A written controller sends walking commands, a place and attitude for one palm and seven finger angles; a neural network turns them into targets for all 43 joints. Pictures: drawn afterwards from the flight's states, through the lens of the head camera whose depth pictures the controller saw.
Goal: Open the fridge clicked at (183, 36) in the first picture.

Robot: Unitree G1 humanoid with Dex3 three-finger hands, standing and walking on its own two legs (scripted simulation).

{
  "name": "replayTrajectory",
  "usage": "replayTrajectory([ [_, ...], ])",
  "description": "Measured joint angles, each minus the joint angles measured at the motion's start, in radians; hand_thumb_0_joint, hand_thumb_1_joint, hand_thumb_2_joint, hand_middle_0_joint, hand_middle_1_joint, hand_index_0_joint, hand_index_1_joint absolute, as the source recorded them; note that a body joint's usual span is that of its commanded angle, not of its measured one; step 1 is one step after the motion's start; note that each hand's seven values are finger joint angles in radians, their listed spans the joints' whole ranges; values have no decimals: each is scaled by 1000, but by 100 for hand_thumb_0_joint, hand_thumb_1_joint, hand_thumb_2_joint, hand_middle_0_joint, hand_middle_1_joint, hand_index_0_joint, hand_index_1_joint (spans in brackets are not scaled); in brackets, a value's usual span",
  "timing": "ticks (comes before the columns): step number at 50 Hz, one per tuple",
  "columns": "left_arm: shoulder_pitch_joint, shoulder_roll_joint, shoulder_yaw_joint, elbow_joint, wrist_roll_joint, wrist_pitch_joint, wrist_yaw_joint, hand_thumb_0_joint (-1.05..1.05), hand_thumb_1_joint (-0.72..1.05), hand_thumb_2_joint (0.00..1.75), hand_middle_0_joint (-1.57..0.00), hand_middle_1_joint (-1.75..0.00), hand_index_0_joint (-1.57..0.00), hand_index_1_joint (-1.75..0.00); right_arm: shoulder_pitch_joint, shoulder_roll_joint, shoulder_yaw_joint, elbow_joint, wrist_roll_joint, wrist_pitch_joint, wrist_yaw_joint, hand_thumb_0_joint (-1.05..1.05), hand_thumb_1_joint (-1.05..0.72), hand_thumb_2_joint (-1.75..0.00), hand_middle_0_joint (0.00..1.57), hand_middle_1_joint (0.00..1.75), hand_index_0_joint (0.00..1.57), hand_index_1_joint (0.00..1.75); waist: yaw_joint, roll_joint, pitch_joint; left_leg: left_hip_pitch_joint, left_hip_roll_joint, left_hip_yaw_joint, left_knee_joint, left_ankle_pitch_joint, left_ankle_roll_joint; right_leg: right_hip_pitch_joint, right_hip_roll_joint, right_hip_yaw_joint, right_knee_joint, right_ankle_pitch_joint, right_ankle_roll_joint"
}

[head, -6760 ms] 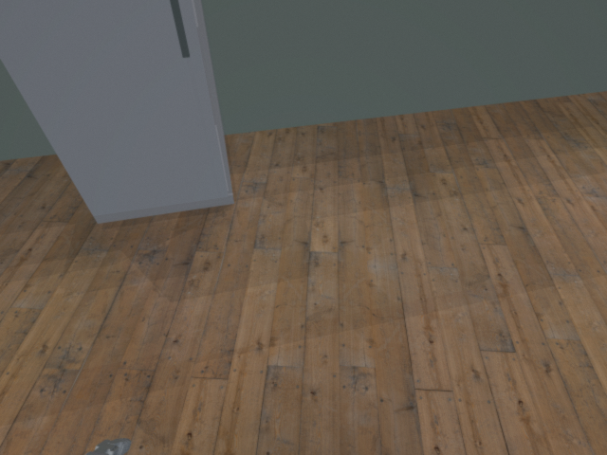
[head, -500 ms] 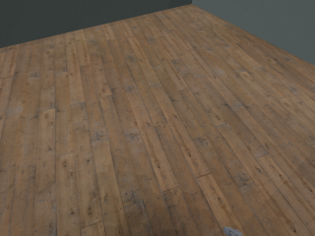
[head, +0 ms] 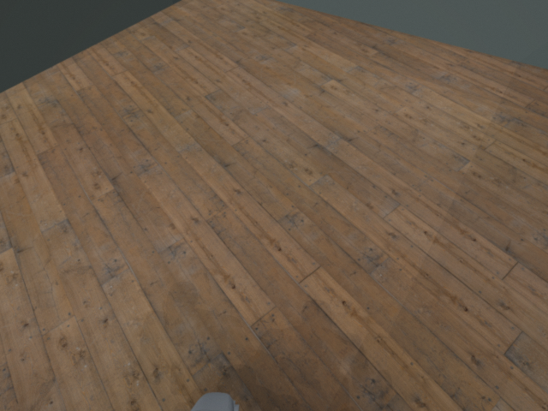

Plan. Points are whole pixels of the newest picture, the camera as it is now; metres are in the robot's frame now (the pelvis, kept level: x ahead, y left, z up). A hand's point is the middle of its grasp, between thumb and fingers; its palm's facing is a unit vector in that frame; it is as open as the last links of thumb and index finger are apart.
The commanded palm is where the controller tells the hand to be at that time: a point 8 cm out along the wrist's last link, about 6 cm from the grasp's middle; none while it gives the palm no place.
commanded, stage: turn to face it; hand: right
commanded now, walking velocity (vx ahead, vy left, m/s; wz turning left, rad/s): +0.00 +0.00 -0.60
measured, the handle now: out of the picture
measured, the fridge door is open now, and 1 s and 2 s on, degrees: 0 0 0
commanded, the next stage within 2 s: none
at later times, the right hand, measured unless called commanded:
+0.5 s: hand out of the picture -0.01 -0.12 -0.14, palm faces +0.33 +0.90 -0.28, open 7.4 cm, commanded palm none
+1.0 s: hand out of the picture -0.12 -0.19 -0.17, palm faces +0.62 +0.74 -0.25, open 7.4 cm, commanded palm none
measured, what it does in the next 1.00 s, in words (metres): steps on the spot, turning right: left foot, then right foot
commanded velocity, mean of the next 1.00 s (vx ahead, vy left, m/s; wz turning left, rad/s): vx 0.00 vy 0.00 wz -0.60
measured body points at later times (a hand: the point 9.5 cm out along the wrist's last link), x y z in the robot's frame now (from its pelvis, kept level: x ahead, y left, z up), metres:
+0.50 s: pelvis -0.03 +0.09 +0.00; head +0.01 +0.12 +0.45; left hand +0.10 +0.33 -0.16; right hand -0.03 -0.17 -0.12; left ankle -0.02 +0.18 -0.74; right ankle -0.09 -0.07 -0.64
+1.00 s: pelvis -0.05 +0.04 +0.00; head -0.03 +0.00 +0.44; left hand +0.19 +0.18 -0.13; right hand -0.15 -0.23 -0.15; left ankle +0.03 +0.19 -0.66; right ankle -0.11 -0.03 -0.74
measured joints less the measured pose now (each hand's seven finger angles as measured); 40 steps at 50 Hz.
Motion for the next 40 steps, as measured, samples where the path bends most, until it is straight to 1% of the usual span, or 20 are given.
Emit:
replayTrajectory([
  [5,-4,15,8,-6,4,13,-8,1,90,90,-21,-30,-20,-30,-34,14,11,-24,4,2,1,1,-91,-90,20,29,19,29,16,-12,-9,44,-18,0,-113,-37,0,-18,21,60,0,23,17],
  [8,-9,30,16,-11,6,22,-12,1,90,90,-21,-30,-20,-30,-56,34,23,-46,8,-2,1,1,-91,-90,20,29,19,29,29,-27,-9,83,-42,2,-214,-60,12,-39,33,99,11,35,34],
  [10,-12,42,23,-15,8,31,-14,1,90,90,-21,-30,-20,-30,-63,49,32,-62,12,-10,2,1,-91,-90,20,29,20,30,35,-40,-11,125,-60,6,-314,-53,23,-57,42,126,25,41,50],
  [12,-9,53,32,-21,6,41,-17,1,90,90,-21,-30,-20,-30,-55,61,39,-82,13,-23,4,1,-91,-90,20,29,20,30,33,-46,-21,195,-68,17,-477,1,41,-82,57,148,54,38,70],
  [13,-11,60,39,-21,3,47,-17,1,90,90,-21,-30,-20,-30,-49,69,43,-86,8,-32,3,1,-90,-90,20,29,20,30,27,-54,-21,209,-70,30,-516,46,83,-107,60,153,108,-25,80],
  [14,-13,68,45,-16,3,53,-16,1,90,90,-20,-30,-20,-30,-42,79,50,-88,4,-35,1,1,-90,-90,20,29,20,30,24,-66,-20,211,-70,45,-511,54,108,-138,59,144,197,-124,90],
  [15,-11,76,50,-15,5,58,-17,1,90,90,-20,-30,-20,-30,-31,88,59,-88,2,-32,0,0,-90,-90,20,29,20,30,24,-71,-23,219,-63,60,-510,51,121,-172,61,127,303,-189,96],
  [16,-9,82,54,-13,9,63,-19,1,90,90,-20,-30,-20,-30,-18,95,63,-87,3,-30,-1,0,-90,-90,21,29,20,30,24,-74,-28,231,-54,75,-522,50,126,-202,59,106,407,-214,101],
  [18,-8,91,57,-9,12,67,-26,1,91,90,-20,-30,-20,-30,6,103,67,-80,5,-30,-2,1,-90,-90,21,29,20,30,23,-71,-32,259,-38,96,-559,61,127,-242,39,67,578,-205,114],
  [19,-8,94,58,-10,12,67,-29,1,91,90,-20,-30,-20,-30,16,105,68,-77,5,-32,-2,1,-90,-90,21,29,20,30,24,-68,-29,270,-31,107,-576,68,127,-253,25,54,639,-186,122],
  [21,-6,97,57,-10,10,64,-32,1,91,90,-20,-30,-20,-30,28,106,71,-71,5,-38,-1,1,-90,-90,21,29,20,30,27,-62,-20,287,-18,133,-596,77,130,-257,-2,40,711,-158,137],
  [23,-3,97,54,-4,8,66,-33,1,91,90,-20,-30,-20,-30,37,107,74,-68,5,-45,-1,1,-90,-90,21,29,20,30,25,-54,-10,297,-6,163,-603,77,133,-245,-26,33,730,-149,150],
  [25,-5,97,51,5,8,74,-33,1,91,90,-20,-30,-19,-30,47,109,75,-66,3,-50,-1,1,-90,-90,21,29,20,30,19,-50,-2,302,5,192,-601,72,134,-225,-47,27,716,-156,160],
  [28,-21,96,44,18,7,84,-33,1,91,90,-20,-30,-19,-30,65,109,76,-61,-2,-53,0,1,-90,-90,21,30,20,30,4,-44,10,300,23,232,-588,61,131,-184,-68,12,651,-192,165],
  [30,-42,93,39,20,5,87,-32,1,91,90,-20,-30,-19,-30,78,104,75,-54,-5,-53,1,1,-90,-90,21,30,20,30,-8,-38,20,295,35,254,-577,54,126,-155,-74,-4,592,-218,163],
  [33,-79,85,28,11,0,79,-33,1,91,90,-20,-30,-19,-30,95,88,70,-40,-9,-46,2,1,-90,-90,21,30,20,30,-26,-24,32,281,57,283,-551,41,114,-101,-75,-39,465,-247,152],
  [36,-113,74,16,-10,-5,62,-33,1,91,90,-20,-30,-19,-30,106,62,58,-26,-11,-37,4,1,-90,-90,21,30,20,30,-43,-4,39,264,82,314,-507,19,94,-35,-65,-77,312,-242,133],
  [38,-126,71,9,-30,-5,45,-35,1,91,90,-20,-30,-19,-30,119,41,49,-22,-6,-32,6,1,-90,-90,21,30,20,30,-48,8,33,242,103,334,-444,-14,75,30,-55,-98,161,-149,113],
  [39,-134,64,8,-37,-3,33,-35,1,91,90,-20,-30,-19,-30,119,27,42,-16,-1,-26,7,1,-90,-90,21,30,20,30,-49,26,33,212,120,312,-376,-36,62,32,-40,-99,148,-150,85],
  [40,-141,57,6,-42,-5,22,-33,1,91,90,-20,-30,-19,-30,111,13,36,-10,1,-14,6,1,-90,-90,21,29,20,30,-51,41,37,173,118,258,-284,-102,46,23,-28,-95,168,-164,61],
])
